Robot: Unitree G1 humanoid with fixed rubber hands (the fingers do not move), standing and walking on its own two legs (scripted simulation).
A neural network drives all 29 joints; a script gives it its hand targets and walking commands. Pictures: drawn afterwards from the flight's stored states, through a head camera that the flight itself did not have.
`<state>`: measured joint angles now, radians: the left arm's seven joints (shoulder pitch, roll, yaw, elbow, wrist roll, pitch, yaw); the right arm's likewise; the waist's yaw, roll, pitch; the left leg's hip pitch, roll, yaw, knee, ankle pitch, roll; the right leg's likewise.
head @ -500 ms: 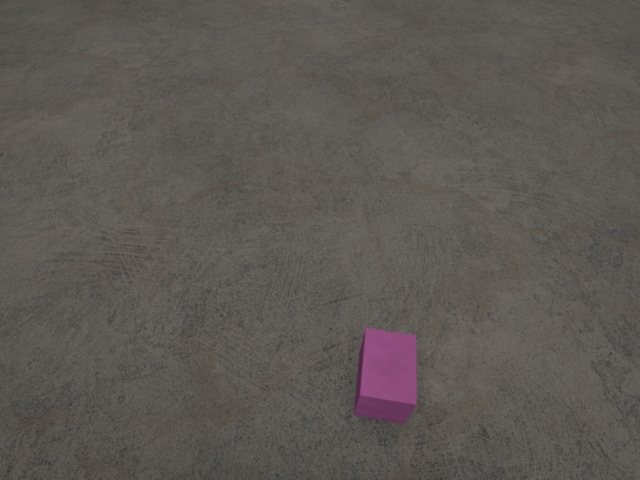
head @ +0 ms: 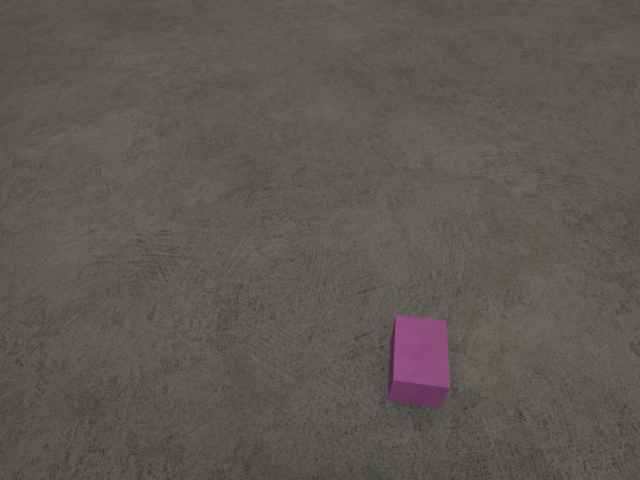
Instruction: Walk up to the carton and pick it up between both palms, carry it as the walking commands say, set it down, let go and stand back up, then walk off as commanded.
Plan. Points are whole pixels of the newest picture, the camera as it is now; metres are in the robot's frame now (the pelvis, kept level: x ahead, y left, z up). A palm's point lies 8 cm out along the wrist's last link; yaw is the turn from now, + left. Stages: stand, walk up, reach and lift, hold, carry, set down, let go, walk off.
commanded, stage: walk off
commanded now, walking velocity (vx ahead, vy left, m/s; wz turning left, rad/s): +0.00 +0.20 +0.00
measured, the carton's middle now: (416, 361) +0.57 -0.23 -0.68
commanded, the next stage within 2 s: stand in 0.86 s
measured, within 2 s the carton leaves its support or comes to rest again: neither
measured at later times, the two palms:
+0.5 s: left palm out of the picture +0.05 +0.32 -0.10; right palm out of the picture +0.05 -0.18 -0.14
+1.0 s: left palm out of the picture +0.03 +0.40 -0.12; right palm out of the picture +0.01 -0.12 -0.14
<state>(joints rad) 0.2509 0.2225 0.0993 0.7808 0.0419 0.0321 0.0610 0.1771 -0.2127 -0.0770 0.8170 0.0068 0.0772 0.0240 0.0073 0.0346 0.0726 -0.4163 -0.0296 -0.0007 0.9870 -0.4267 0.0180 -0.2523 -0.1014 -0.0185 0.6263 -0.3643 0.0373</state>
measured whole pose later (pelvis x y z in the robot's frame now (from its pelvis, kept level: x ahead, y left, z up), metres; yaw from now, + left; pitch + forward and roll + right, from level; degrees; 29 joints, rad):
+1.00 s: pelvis -0.07 +0.13 -0.01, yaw -3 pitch +0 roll +1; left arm 0.23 0.25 0.10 0.80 0.04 0.06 0.05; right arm 0.18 -0.20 -0.08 0.83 0.01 0.07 0.00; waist -0.01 0.00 0.08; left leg -0.32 -0.03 0.07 0.66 -0.34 0.04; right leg -0.32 -0.05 0.00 0.91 -0.55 0.03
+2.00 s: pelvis -0.09 +0.15 +0.00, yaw -2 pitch -2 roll +0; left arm 0.23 0.15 0.10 0.82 0.04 0.04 0.02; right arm 0.19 -0.21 -0.08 0.84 0.01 0.03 -0.01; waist -0.01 0.01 0.06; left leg -0.28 -0.02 0.04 0.62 -0.31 0.04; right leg -0.22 -0.04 -0.03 0.60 -0.35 0.03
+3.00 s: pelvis -0.09 +0.15 +0.00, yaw -2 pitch -2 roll -1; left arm 0.23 0.16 0.10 0.84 0.04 0.03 0.02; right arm 0.19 -0.21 -0.08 0.84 0.01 0.03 -0.02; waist -0.01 0.00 0.04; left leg -0.28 -0.02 0.04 0.62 -0.30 0.04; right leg -0.21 -0.04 -0.03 0.59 -0.34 0.03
